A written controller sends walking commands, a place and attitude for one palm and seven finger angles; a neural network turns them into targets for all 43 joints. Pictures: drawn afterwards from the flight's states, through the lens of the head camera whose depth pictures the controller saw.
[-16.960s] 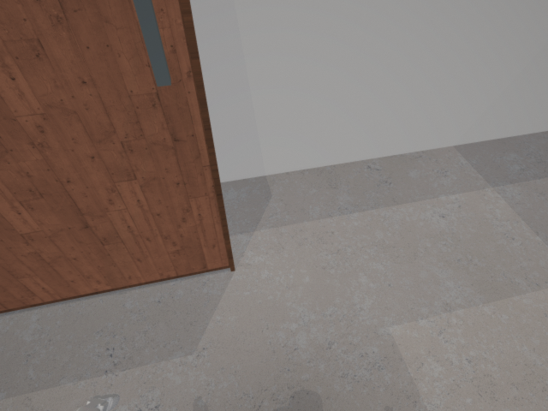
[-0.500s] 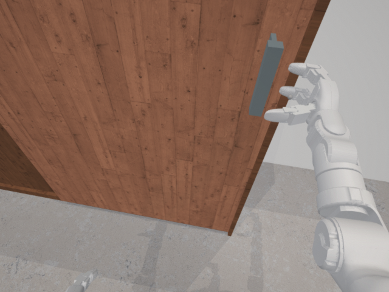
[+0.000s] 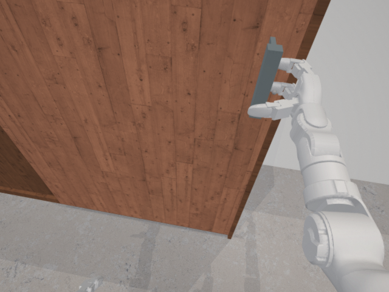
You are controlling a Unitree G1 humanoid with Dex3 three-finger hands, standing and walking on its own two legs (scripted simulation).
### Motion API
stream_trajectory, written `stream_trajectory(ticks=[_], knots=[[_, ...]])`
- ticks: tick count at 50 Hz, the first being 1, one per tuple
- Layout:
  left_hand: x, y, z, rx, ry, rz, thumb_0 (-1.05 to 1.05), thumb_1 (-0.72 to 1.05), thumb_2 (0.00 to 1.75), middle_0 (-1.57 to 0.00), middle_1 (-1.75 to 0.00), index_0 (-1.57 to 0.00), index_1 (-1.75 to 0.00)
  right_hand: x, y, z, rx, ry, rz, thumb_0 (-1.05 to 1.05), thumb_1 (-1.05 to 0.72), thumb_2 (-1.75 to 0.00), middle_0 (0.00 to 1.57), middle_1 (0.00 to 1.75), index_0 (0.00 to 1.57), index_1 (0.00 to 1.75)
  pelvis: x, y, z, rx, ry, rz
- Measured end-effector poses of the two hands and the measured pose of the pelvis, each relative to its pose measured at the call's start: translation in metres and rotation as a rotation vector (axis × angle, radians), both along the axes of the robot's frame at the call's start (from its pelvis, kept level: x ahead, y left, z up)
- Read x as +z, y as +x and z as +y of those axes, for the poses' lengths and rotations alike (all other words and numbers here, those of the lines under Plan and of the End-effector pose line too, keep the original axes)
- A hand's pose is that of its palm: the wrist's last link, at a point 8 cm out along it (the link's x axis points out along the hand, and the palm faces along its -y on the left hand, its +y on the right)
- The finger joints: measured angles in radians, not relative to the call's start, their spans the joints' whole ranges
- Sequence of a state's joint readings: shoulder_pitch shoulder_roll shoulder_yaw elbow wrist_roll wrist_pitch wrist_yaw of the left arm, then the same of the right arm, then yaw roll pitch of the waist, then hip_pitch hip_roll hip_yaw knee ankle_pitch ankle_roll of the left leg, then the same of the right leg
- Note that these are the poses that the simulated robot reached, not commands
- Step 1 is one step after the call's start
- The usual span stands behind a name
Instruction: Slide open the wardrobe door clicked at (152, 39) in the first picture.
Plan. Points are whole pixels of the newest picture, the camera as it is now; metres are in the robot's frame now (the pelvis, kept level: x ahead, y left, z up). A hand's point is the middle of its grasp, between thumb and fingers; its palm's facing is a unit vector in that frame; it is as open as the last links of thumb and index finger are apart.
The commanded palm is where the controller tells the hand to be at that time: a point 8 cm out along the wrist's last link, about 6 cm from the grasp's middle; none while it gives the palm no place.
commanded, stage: feel for the door with the fingertips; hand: right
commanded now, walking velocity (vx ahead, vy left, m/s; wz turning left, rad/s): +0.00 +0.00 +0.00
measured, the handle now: (263, 78) +0.52 -0.09 +0.20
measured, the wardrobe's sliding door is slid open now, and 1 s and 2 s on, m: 0.00 0.00 0.00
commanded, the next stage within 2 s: slide the fingers in behind the handle in 0.14 s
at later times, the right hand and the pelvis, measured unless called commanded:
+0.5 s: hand (272, 91) +0.47 -0.10 +0.20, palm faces +0.08 +1.00 +0.02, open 13.8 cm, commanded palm +0.44 -0.16 +0.20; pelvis -0.01 +0.00 +0.00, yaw +1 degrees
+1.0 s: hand (262, 90) +0.47 -0.08 +0.20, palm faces +0.06 +1.00 +0.03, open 14.0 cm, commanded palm +0.44 -0.14 +0.20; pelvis +0.00 +0.00 +0.00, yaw +0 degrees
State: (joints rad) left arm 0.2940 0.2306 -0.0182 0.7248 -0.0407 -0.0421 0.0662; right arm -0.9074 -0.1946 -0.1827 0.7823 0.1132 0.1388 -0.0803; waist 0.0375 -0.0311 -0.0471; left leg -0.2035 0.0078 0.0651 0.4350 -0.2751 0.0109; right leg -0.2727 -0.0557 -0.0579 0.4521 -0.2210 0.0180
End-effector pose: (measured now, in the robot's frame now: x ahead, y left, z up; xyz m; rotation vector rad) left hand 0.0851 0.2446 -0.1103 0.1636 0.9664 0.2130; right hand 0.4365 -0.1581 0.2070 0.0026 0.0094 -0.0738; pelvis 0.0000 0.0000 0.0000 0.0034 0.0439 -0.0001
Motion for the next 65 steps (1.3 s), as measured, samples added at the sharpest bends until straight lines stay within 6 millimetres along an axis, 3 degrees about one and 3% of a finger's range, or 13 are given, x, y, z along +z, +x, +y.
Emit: stream_trajectory(ticks=[9, 25, 47, 65], knots=[[-0.001, -0.016, 0.008, 0.015, 0.022, 0.031, 0.01, 0.91, 0.90, -0.20, -0.30, -0.20, -0.30, -0.004, 0.011, 0.003, -0.014, 0.024, 0.021, -0.01, 0.50, -0.30, 0.31, 1.20, 0.33, 1.22, -0.001, -0.003, 0.000, 0.000, -0.001, 0.016], [-0.006, -0.045, 0.006, 0.052, 0.005, 0.071, 0.01, 0.91, 0.90, -0.20, -0.30, -0.20, -0.30, -0.006, 0.011, 0.001, -0.003, 0.014, -0.008, -0.01, 0.50, -0.30, 0.33, 1.22, 0.34, 1.22, -0.001, -0.007, -0.002, 0.010, 0.001, 0.023], [0.000, -0.004, -0.001, 0.003, -0.001, -0.007, 0.01, 0.91, 0.90, -0.20, -0.30, -0.20, -0.30, -0.006, 0.010, 0.020, 0.016, 0.017, 0.007, -0.01, 0.51, -0.30, 0.30, 1.20, 0.30, 1.20, -0.001, -0.002, -0.003, 0.005, 0.000, 0.023], [-0.003, 0.003, 0.001, 0.006, -0.015, 0.014, 0.01, 0.91, 0.90, -0.20, -0.30, -0.20, -0.30, -0.008, 0.005, 0.029, 0.013, 0.027, 0.007, -0.01, 0.50, -0.30, 0.31, 1.20, 0.30, 1.20, 0.000, 0.008, 0.001, 0.007, -0.003, 0.012]])
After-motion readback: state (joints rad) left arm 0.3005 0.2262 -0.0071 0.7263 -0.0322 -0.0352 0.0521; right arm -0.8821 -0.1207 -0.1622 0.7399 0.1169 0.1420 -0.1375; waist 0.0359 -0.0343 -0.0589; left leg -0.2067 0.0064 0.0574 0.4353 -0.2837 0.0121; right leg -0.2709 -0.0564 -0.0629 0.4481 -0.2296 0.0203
